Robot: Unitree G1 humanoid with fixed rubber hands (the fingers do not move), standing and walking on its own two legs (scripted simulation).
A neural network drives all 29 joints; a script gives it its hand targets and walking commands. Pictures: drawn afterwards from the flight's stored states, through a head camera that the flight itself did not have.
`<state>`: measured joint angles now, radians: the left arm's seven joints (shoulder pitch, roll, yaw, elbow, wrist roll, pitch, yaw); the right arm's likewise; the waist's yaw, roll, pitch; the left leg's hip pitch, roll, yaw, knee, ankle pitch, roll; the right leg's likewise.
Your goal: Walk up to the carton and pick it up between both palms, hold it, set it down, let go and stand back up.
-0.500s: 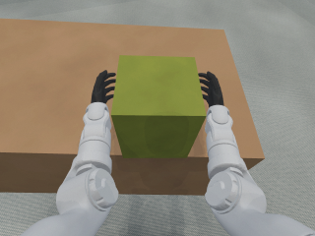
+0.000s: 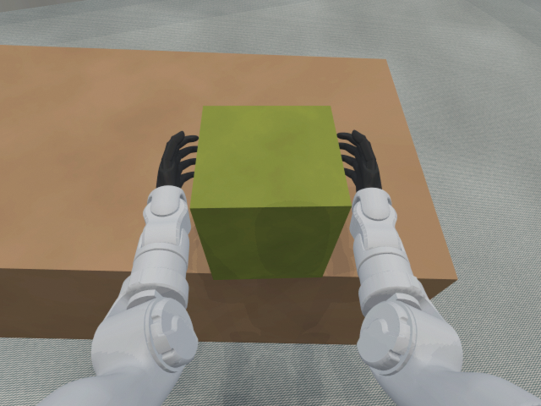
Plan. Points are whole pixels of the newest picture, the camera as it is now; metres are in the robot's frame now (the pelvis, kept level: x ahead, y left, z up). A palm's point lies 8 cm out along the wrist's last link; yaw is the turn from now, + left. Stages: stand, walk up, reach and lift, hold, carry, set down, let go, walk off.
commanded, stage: reach and lift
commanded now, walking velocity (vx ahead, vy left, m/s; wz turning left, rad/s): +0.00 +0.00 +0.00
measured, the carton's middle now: (267, 199) +0.44 +0.02 -0.01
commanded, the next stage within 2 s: none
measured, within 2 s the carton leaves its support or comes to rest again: leaves its support in 0.18 s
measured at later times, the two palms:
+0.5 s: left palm (160, 185) +0.39 +0.18 +0.09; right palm (370, 183) +0.39 -0.12 +0.10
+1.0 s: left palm (153, 183) +0.37 +0.17 +0.13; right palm (383, 187) +0.37 -0.12 +0.13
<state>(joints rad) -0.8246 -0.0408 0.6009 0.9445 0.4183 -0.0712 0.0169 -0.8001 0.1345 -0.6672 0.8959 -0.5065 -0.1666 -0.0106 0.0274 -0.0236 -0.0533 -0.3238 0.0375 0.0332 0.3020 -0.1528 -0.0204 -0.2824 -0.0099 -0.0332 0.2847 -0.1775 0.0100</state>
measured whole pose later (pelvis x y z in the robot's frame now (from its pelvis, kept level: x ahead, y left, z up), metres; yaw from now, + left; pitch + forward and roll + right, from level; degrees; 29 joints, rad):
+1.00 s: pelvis -0.03 +0.00 +0.00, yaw +0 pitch -3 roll +0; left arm -0.77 -0.06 0.50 0.70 0.42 0.22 -0.01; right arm -0.76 0.12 -0.53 0.86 -0.32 -0.06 -0.03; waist 0.01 -0.06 0.03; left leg -0.09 0.03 0.04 0.27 -0.13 -0.02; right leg -0.05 -0.01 -0.03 0.25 -0.15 0.01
